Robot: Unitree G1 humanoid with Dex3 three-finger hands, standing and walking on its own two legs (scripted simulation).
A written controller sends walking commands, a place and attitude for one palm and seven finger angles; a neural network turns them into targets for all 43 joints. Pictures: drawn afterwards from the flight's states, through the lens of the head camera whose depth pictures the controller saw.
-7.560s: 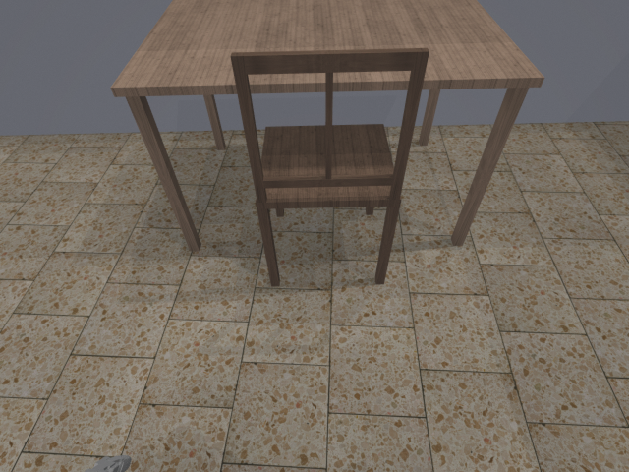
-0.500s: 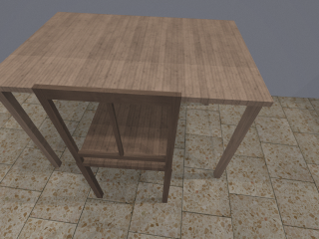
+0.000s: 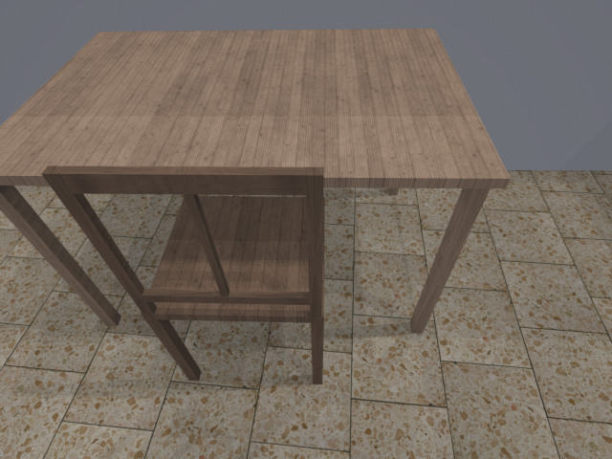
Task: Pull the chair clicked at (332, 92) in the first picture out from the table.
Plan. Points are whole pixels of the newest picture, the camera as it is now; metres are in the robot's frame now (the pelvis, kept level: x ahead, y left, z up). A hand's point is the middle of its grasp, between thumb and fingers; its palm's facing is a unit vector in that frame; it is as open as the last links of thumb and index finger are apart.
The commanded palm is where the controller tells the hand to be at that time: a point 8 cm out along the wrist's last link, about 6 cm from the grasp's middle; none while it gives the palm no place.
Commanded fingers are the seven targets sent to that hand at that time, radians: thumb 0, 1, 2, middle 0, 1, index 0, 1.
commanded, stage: look again from close up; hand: left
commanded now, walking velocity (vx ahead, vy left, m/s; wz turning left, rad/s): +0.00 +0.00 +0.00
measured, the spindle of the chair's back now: (210, 250) +0.48 +0.22 -0.08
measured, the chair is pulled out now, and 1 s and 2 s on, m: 0.00 0.00 0.00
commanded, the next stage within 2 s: shuffle to correct the standing spot in 0.50 s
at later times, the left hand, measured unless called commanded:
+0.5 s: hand out of the picture -0.01 +0.16 -0.17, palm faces +0.04 -0.98 -0.19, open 7.4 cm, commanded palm none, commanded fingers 0.00 0.90 0.90 -0.20 -0.30 -0.20 -0.30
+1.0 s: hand out of the picture +0.02 +0.19 -0.19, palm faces +0.06 -0.98 -0.20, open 7.4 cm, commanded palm none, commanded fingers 0.00 0.90 0.90 -0.20 -0.30 -0.20 -0.30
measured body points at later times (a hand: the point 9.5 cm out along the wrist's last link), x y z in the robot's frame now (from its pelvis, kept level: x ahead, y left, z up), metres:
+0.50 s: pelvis +0.00 -0.01 +0.00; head +0.01 -0.02 +0.45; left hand -0.01 +0.21 -0.16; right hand +0.01 -0.24 -0.16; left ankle +0.00 +0.13 -0.74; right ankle -0.01 -0.13 -0.74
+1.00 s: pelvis +0.05 +0.02 -0.01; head +0.07 +0.02 +0.44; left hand +0.01 +0.24 -0.17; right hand +0.02 -0.20 -0.16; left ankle +0.00 +0.13 -0.74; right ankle +0.00 -0.11 -0.74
